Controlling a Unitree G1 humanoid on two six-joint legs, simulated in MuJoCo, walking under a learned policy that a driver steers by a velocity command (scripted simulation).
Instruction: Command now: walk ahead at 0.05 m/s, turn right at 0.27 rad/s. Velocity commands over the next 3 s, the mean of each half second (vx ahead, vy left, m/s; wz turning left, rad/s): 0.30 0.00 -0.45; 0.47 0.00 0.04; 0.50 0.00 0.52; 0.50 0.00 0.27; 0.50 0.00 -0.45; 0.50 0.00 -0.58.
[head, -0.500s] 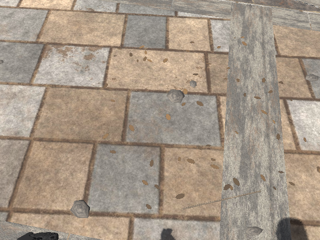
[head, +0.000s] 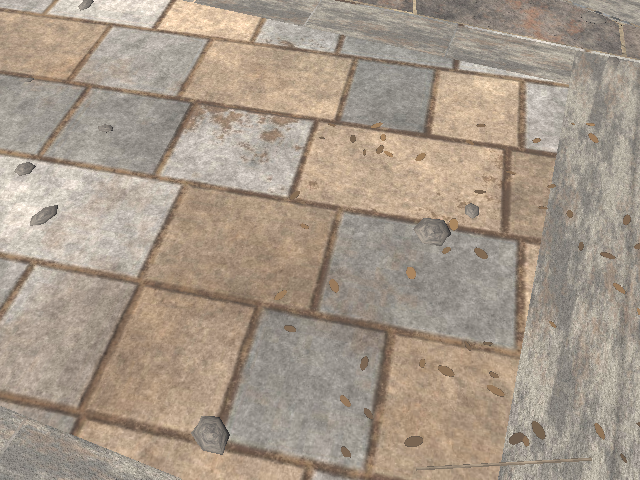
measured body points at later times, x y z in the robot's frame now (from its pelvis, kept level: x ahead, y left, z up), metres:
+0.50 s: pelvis +0.10 -0.08 +0.01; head +0.12 -0.11 +0.46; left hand +0.26 +0.16 -0.09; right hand +0.16 -0.39 -0.10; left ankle +0.15 +0.08 -0.66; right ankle +0.06 -0.15 -0.74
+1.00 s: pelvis +0.39 -0.13 +0.00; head +0.42 -0.13 +0.45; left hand +0.58 +0.11 -0.10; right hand +0.43 -0.42 -0.10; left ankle +0.45 -0.06 -0.73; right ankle +0.32 -0.26 -0.66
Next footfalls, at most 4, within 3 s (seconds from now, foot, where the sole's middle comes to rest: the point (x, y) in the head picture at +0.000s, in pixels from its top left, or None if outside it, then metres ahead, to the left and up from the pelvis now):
0.34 right None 0.10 -0.16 -0.77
0.82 left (380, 465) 0.49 -0.08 -0.77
1.28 right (495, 368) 0.71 -0.34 -0.77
1.80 left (360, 274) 0.96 -0.04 -0.77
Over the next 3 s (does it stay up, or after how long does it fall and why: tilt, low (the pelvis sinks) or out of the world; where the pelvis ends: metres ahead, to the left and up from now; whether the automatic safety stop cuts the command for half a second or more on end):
stays up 1.49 -0.12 0.00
